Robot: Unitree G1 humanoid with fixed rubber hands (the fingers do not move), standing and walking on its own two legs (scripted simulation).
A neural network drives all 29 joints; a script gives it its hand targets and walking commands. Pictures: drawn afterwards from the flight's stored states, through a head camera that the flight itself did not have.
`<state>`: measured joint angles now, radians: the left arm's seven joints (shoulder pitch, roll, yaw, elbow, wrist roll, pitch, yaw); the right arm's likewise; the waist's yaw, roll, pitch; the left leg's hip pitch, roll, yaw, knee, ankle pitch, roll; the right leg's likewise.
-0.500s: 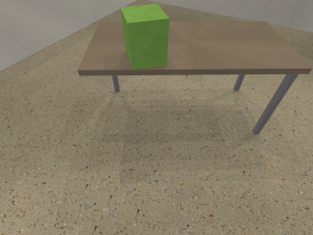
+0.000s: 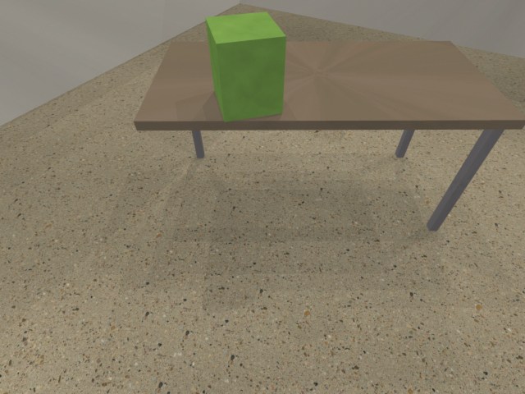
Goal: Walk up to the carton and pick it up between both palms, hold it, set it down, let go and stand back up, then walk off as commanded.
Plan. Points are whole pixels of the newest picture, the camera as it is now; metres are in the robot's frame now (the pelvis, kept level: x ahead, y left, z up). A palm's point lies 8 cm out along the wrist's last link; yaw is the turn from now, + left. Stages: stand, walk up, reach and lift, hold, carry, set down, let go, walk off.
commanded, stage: stand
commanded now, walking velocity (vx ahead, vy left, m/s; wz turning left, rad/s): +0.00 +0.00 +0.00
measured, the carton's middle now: (245, 67) +1.07 +0.08 -0.01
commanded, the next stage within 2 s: none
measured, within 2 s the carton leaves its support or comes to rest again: neither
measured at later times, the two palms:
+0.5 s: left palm out of the picture +0.05 +0.28 -0.13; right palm out of the picture +0.03 -0.30 -0.12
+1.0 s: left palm out of the picture +0.04 +0.28 -0.13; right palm out of the picture +0.03 -0.29 -0.12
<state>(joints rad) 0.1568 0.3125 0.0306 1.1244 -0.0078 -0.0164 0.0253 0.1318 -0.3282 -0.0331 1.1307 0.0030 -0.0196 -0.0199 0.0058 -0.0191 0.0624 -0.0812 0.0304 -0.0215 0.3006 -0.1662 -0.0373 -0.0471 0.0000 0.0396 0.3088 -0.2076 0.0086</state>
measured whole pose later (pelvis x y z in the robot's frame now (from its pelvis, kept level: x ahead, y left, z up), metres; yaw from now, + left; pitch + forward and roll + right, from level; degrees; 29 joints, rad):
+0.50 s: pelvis -0.01 -0.01 +0.00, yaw +0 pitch -4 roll +0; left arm 0.17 0.31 0.03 1.10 -0.01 -0.01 0.02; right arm 0.17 -0.32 -0.02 1.13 0.00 -0.01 -0.02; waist -0.01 -0.01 0.07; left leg -0.08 0.05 -0.02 0.32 -0.17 -0.05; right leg -0.05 0.01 0.03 0.33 -0.21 0.00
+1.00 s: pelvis -0.01 +0.00 +0.00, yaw +0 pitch -4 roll +0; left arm 0.17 0.31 0.03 1.10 -0.01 -0.01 0.01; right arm 0.16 -0.31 -0.02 1.12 0.00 -0.01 -0.02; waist 0.00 -0.01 0.08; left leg -0.08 0.05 -0.01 0.32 -0.16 -0.05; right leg -0.05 0.01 0.03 0.31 -0.19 0.00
